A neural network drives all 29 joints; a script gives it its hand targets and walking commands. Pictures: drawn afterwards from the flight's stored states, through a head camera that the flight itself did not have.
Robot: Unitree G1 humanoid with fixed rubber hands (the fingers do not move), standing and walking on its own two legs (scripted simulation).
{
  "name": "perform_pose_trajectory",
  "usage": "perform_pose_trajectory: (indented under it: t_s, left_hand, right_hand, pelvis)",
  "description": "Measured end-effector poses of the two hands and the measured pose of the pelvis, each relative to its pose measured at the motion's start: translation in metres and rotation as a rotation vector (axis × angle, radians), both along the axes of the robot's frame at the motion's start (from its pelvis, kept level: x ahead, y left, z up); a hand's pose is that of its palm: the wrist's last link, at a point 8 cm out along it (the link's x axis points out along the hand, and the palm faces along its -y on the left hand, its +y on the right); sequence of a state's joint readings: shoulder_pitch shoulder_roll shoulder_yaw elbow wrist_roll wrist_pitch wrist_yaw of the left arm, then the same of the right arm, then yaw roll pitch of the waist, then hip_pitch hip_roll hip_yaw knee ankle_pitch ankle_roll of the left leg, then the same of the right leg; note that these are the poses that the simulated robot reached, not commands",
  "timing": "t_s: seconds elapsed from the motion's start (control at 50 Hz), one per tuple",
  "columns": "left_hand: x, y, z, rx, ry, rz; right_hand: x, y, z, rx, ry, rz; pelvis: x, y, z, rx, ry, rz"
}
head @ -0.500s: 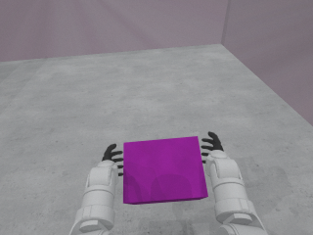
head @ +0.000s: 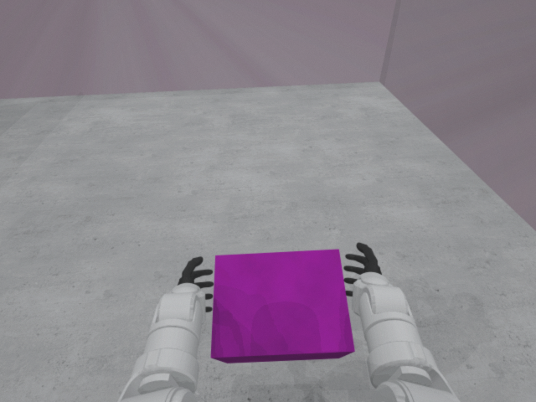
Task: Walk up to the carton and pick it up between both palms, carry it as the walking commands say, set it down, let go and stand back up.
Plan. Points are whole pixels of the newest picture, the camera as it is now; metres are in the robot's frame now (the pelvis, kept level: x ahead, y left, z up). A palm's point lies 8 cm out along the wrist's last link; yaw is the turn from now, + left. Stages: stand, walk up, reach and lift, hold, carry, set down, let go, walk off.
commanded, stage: set down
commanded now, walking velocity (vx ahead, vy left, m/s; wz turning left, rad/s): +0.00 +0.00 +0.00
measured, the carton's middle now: (280, 309) +0.33 +0.02 -0.08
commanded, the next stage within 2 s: none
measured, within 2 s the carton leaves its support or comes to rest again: neither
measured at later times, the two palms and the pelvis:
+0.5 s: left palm (202, 293) +0.34 +0.18 -0.06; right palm (363, 293) +0.36 -0.13 -0.05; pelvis +0.03 +0.01 -0.01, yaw +0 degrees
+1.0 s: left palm (214, 319) +0.34 +0.17 -0.16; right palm (356, 324) +0.36 -0.14 -0.17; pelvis -0.03 +0.01 -0.10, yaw +1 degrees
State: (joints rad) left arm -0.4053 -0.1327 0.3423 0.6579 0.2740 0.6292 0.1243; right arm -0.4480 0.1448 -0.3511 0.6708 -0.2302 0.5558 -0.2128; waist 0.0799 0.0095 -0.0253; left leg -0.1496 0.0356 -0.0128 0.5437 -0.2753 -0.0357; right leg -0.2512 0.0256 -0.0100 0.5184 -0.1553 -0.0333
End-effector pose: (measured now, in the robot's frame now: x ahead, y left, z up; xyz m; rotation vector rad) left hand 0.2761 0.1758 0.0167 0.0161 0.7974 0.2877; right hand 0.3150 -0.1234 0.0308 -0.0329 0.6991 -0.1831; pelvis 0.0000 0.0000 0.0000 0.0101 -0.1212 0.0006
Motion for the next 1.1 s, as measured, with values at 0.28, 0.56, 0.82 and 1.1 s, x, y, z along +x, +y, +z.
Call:
perform_pose_trajectory:
  t_s: [0.28,0.56,0.82,1.1]
  left_hand:
    - [0.034,0.008,-0.019,0.000,-0.002,-0.026]
    - [0.061,0.003,-0.093,0.012,0.026,-0.111]
    - [0.054,0.002,-0.155,-0.010,-0.020,-0.081]
    - [0.075,-0.012,-0.200,0.056,-0.055,-0.048]
  right_hand:
    - [0.032,0.003,-0.025,0.040,0.009,0.025]
    - [0.043,-0.009,-0.103,0.060,0.047,0.021]
    - [0.035,-0.009,-0.168,0.028,0.018,0.044]
    - [0.053,-0.014,-0.217,0.021,-0.010,-0.045]
  pelvis:
    - [0.026,0.006,-0.001,-0.008,0.073,0.007]
    - [0.026,0.012,-0.013,-0.017,0.393,0.006]
    - [-0.005,0.010,-0.054,-0.011,0.629,0.009]
    - [-0.035,0.002,-0.119,0.010,0.690,0.022]
